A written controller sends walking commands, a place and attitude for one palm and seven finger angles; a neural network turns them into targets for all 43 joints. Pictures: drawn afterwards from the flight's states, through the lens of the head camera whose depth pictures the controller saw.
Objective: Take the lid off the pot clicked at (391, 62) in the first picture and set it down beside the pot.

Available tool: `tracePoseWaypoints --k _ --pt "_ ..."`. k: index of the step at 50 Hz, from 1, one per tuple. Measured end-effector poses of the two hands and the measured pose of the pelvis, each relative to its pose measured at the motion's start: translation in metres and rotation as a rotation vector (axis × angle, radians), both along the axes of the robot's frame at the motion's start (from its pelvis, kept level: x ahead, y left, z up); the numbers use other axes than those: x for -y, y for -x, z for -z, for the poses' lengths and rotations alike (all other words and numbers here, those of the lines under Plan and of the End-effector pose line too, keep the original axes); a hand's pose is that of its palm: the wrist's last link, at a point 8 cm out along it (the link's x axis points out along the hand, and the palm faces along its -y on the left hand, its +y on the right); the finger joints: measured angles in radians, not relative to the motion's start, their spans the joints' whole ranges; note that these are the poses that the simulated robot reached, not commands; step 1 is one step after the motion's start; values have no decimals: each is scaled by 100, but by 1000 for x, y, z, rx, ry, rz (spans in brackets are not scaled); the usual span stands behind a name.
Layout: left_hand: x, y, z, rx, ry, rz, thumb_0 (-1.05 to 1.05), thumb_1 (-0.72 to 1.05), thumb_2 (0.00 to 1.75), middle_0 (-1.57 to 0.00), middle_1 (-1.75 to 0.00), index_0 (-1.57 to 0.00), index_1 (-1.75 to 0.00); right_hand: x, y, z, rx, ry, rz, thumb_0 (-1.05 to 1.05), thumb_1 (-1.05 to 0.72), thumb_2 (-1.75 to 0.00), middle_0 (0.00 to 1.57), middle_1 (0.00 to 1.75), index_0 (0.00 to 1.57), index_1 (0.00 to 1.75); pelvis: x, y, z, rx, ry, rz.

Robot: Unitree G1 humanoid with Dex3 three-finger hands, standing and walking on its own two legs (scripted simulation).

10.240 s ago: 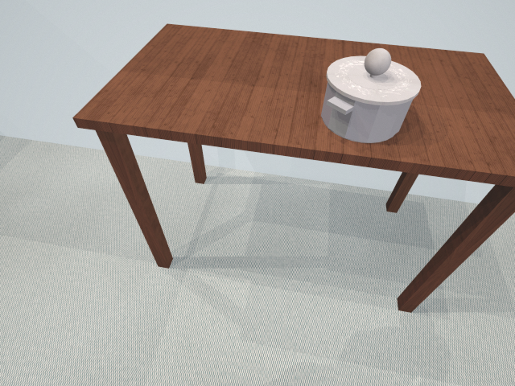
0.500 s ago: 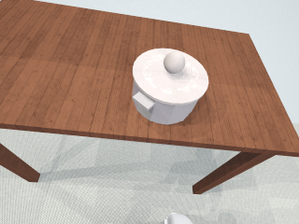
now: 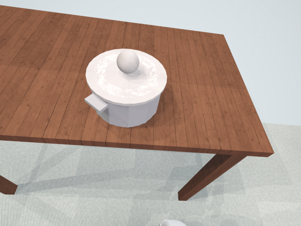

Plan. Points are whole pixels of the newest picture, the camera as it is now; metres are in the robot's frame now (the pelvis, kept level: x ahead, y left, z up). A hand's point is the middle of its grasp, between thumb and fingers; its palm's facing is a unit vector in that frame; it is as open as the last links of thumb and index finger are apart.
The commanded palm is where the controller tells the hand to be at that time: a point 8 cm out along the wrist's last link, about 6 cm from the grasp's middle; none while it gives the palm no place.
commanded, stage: come to a stop and stand still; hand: left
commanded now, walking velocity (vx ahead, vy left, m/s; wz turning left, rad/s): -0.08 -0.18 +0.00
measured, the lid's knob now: (128, 62) +0.45 +0.10 +0.18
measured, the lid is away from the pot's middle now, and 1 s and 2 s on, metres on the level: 0.00 0.00 0.00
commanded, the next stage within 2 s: look again from close up in 1.00 s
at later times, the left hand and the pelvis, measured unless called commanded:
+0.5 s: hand out of the picture +0.05 +0.12 -0.17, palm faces +0.02 -0.98 -0.21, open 7.3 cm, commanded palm none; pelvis +0.00 -0.06 +0.01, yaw -1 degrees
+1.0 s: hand out of the picture +0.03 +0.17 -0.15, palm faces -0.02 -0.95 -0.30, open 7.4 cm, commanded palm none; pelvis -0.02 -0.04 +0.00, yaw -1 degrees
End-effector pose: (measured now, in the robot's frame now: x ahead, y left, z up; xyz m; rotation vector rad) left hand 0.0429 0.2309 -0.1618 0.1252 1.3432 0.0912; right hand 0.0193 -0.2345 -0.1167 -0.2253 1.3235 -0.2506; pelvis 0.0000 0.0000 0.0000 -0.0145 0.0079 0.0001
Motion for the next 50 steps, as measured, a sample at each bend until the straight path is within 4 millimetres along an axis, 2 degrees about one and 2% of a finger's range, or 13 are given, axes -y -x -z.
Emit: tracePoseWaypoints --k 4,8,11,14,18,22,28,33,41,50 --pt "12 2 -12 -5 -5 -20 1 92 90 -20 -30 -20 -30 6 2 0 -39 -34 -10 1 -92 -90 20 30 21 30 15 1 -8 -12 6 1" --pt "27 0 -21 0 -34 -12 1 91 90 -20 -30 -20 -30 30 1 7 -47 -53 2 1 -92 -90 20 30 21 30 35 2 -8 -18 7 1" --pt "40 0 -20 23 -76 -2 1 91 90 -20 -30 -20 -30 53 -2 19 -33 -69 19 1 -92 -90 20 30 21 30 53 0 0 -10 -10 1" --pt "57 3 -26 18 -81 10 1 91 90 -20 -30 -20 -30 68 -7 21 -26 -74 34 1 -92 -90 20 30 21 30 62 -3 -3 3 -6 -4" --pt "69 3 -30 25 -74 8 1 92 90 -20 -30 -20 -30 77 -14 15 0 -73 32 1 -92 -90 20 30 20 30 67 -6 -7 2 -18 12" --pt "67 0 -27 48 -72 -9 1 92 90 -20 -30 -20 -30 75 -19 12 16 -66 13 1 -91 -90 19 30 20 30 66 -4 -7 4 -20 10" --pt "53 -3 -27 78 -75 -19 1 91 90 -20 -30 -20 -30 58 -23 8 52 -74 -21 0 -91 -90 19 30 20 30 58 4 -8 9 -25 11" --pt "38 0 -35 107 -114 5 1 91 90 -20 -30 -20 -30 44 -26 15 101 -107 -48 0 -91 -90 20 30 20 30 50 11 -5 14 -20 8" --pt "16 10 -44 103 -175 22 1 91 90 -20 -30 -20 -30 36 -30 22 152 -133 -55 1 -91 -90 20 30 21 30 40 19 -1 13 -20 17" --pt "19 16 -44 88 -161 30 1 91 90 -20 -30 -20 -30 39 -18 23 111 -122 -52 1 -91 -90 20 30 21 30 37 22 -2 13 -23 26"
